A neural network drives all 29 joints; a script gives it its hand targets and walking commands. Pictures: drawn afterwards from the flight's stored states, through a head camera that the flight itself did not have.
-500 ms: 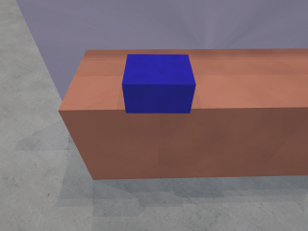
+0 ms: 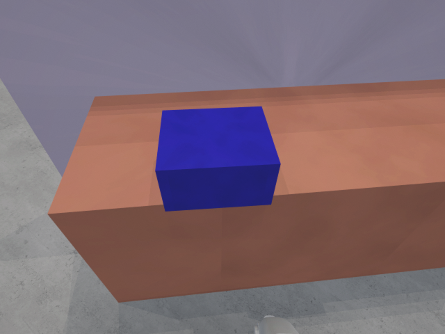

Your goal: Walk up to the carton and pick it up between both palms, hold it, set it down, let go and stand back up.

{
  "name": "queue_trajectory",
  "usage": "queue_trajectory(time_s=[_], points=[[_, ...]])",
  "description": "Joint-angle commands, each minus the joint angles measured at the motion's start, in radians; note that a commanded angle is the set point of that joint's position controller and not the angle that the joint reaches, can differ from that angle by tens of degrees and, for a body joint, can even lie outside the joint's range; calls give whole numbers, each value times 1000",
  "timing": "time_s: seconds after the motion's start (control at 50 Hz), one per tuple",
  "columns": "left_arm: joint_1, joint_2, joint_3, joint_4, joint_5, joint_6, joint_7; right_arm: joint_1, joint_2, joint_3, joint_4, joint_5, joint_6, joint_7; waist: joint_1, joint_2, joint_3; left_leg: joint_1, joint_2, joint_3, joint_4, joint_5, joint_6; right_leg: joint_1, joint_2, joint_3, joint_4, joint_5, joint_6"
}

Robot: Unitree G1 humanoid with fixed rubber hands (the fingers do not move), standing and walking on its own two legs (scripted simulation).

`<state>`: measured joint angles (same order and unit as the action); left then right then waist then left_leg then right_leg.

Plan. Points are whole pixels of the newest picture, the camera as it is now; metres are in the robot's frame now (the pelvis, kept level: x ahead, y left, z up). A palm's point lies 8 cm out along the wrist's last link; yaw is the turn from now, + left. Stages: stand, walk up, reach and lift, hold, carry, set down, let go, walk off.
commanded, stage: walk up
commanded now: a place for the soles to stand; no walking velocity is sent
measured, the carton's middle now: (215, 156) +0.56 -0.01 -0.02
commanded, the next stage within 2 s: none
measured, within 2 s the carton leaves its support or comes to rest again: neither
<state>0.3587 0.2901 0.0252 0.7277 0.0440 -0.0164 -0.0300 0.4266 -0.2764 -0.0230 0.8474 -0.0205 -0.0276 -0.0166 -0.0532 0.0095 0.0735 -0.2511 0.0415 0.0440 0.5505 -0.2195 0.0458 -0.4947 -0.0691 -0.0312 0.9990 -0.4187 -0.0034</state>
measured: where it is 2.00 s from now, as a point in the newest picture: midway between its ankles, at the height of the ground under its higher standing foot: outside the picture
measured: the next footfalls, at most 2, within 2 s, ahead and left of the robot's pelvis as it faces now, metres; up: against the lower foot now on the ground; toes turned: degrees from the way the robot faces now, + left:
right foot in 0.12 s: +0.14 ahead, -0.14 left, +0.00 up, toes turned +4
left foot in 0.58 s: +0.13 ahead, +0.10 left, +0.00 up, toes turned +3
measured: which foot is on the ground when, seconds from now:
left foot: down 0.00-0.14, up 0.16-0.56, down 0.58-1.00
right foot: up 0.00-0.10, down 0.12-1.00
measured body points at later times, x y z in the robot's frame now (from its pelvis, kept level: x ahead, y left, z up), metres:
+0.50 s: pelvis +0.09 -0.05 +0.01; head +0.13 -0.08 +0.45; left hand +0.08 +0.20 -0.12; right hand +0.18 -0.29 -0.16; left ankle +0.07 +0.12 -0.69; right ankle +0.11 -0.16 -0.73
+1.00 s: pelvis +0.08 +0.01 +0.00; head +0.08 +0.01 +0.45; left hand +0.14 +0.27 -0.13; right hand +0.16 -0.24 -0.14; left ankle +0.09 +0.10 -0.73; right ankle +0.10 -0.14 -0.73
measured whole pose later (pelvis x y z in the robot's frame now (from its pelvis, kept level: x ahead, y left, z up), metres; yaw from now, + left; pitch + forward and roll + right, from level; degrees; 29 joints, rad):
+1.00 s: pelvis +0.08 +0.01 +0.00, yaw +1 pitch -2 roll +0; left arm 0.28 0.25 -0.03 0.84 0.03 -0.01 0.03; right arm 0.21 -0.24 0.04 0.92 0.00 0.03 0.00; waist 0.00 0.01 0.05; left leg -0.24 0.00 0.08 0.56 -0.29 0.05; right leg -0.25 -0.05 0.00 0.54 -0.26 0.02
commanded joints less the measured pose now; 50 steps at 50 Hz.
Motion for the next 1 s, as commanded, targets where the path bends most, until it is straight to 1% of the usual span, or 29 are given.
queue_trajectory(time_s=[0.0, 0.06, 0.1, 0.12, 0.14, 0.16, 0.18, 0.2, 0.24, 0.28, 0.32, 0.36, 0.42, 0.48, 0.52, 0.54, 0.56, 0.58, 0.6, 0.62, 0.66, 0.7, 0.74, 0.76, 0.8, 0.84, 0.88, 0.9, 0.98], points=[[133, -2, -3, -6, -11, 2, 10, -139, -105, -14, -71, -3, 4, 3, 92, 127, 83, -355, 107, -150, -284, -329, 111, 246, 17, -25, -147, 171, 16], [190, 18, 4, 8, -14, -1, 31, -140, -129, -5, -63, -10, 36, 15, 118, 112, 48, -441, 99, -132, -155, -462, 73, 414, 48, -48, -290, 194, 24], [205, 59, 6, 16, -13, -10, 50, -57, -67, 22, -30, -13, 60, 24, 108, -39, 74, -413, 29, -97, 45, -478, 20, 364, 2, 64, -444, 67, 45], [172, 129, 21, -6, -13, -12, 57, 6, -25, 39, -30, -12, 65, 28, 71, -189, 88, -342, -25, -38, 236, -402, -27, 215, -168, 329, -626, -182, 24], [146, 166, 22, -11, -38, -12, 66, 58, -18, 42, -23, -21, 69, 26, 44, -185, 131, -299, -33, -98, 369, -401, -52, 106, -268, 541, -773, -284, 14], [81, 205, 30, -8, -52, -6, 76, 44, -60, 25, -25, -13, 70, 16, 32, -179, 172, -292, -16, -112, 401, -393, -60, 23, -299, 582, -840, -304, -46], [51, 191, 27, -14, -58, -8, 76, 9, -77, 20, -18, -20, 68, 12, 41, -183, 176, -296, 1, -107, 428, -358, -63, 41, -284, 572, -848, -298, -50], [54, 159, 18, -9, -58, -16, 72, -13, -95, 17, -13, -23, 64, 8, 44, -162, 172, -301, 3, -132, 425, -319, -61, 78, -269, 554, -811, -137, -34], [63, 118, 5, 8, -36, -28, 70, -22, -90, 14, 14, -16, 54, 4, 48, -174, 76, -274, 17, -130, 392, -274, -60, 198, -229, 407, -743, 121, -40], [66, 65, -3, 19, -27, -41, 68, -21, -81, 15, 33, -14, 54, 4, 45, -153, -4, -227, 14, -134, 393, -215, -65, 283, -202, 320, -678, 392, -34], [99, 42, -5, 37, -25, -46, 66, -53, -62, 19, 37, -18, 57, 1, 56, -181, -56, -219, 0, -116, 391, -170, -74, 377, -166, 232, -611, 688, -28], [120, 40, 0, 41, -20, -43, 68, -78, -33, 25, 35, -19, 61, -2, 63, -206, -121, -215, -11, -87, 374, -163, -79, 465, -155, 170, -555, 837, -51], [131, 36, 1, 44, -16, -31, 72, -157, -10, 36, 23, -14, 71, -6, 78, -217, -117, -207, -18, -54, 305, -162, -78, 490, -135, 126, -527, 911, -64], [101, 61, 6, 35, -4, -16, 68, -211, 5, 38, 7, -10, 67, -8, 82, -220, -96, -140, -20, -17, 173, -199, -67, 434, -148, 117, -506, 850, -123], [53, 102, 14, 19, 3, -6, 64, -187, 4, 34, 14, -10, 53, -8, 57, -167, -90, -31, -22, -5, -9, -45, -48, 361, -153, 112, -473, 746, -134], [27, 111, 13, 14, 6, 2, 59, -138, -11, 29, 34, -7, 46, -8, 25, -134, -94, 60, -18, -12, -120, 91, -38, 307, -132, 101, -444, 631, -113], [35, 91, 4, 13, 5, 4, 54, -98, -57, 14, 48, -11, 36, -8, 22, -64, -119, 158, 24, -74, -121, 217, -25, 240, -107, 97, -391, 513, -86], [67, 44, -14, 11, -4, 3, 50, -83, -108, 2, 48, -9, 30, -10, 26, 68, -174, 238, 143, -198, -106, 400, 10, 175, -53, 56, -307, 344, -41], [101, -2, -31, 16, -15, 9, 55, -135, -143, -8, 31, 0, 33, -11, 60, 146, -165, 201, 220, -293, -127, 428, 64, 141, 20, 3, -262, 67, -5], [81, -24, -32, 18, -22, 21, 67, -186, -150, -5, 26, 16, 41, -9, 62, 178, -113, 86, 232, -269, -144, 347, 135, 181, 45, -5, -255, -128, -4], [16, -1, -28, 18, -20, 22, 72, -267, -104, 14, 2, 27, 50, 0, 64, 159, 0, -65, 182, -218, -198, 153, 121, 204, 38, 8, -314, -58, -10], [34, 18, -22, 39, -21, 10, 66, -289, -92, 28, -2, 18, 54, 4, 84, 156, 11, -56, 120, -149, -129, 211, 74, 239, 18, 26, -430, 181, -25], [38, 55, -16, 50, -15, -9, 66, -258, -72, 32, 10, 15, 47, 11, 73, 103, -46, -19, 83, -109, -54, 284, 38, 295, -18, 63, -476, 403, -36], [26, 65, -18, 46, -13, -16, 68, -232, -70, 38, 11, 17, 42, 17, 57, 89, -87, -17, 84, -104, -46, 246, 26, 323, -48, 90, -489, 450, -50], [-9, 91, -10, 50, -21, -9, 66, -212, -58, 42, 11, 26, 46, 15, 43, 29, -59, -8, 63, -94, -73, 103, 14, 256, -66, 112, -509, 358, -67], [-28, 69, -17, 61, -20, 2, 60, -213, -80, 35, 24, 22, 47, 13, 49, 7, -32, 14, 77, -120, -115, 56, 19, 219, -31, 76, -515, 255, -48], [-30, 39, -33, 65, -17, 3, 61, -213, -110, 28, 26, 24, 43, 15, 51, 32, -54, -17, 106, -157, -164, 47, 30, 257, 1, 45, -487, 215, -32], [-28, 33, -34, 69, -17, 2, 60, -221, -109, 28, 26, 25, 44, 16, 62, 7, -43, -23, 107, -162, -184, 4, 31, 256, 9, 39, -495, 182, -31], [-33, 44, -37, 88, -22, -5, 59, -235, -105, 32, 27, 22, 47, 17, 64, 28, -3, -62, 102, -151, -240, -160, 24, 246, -2, 64, -522, 152, -40]])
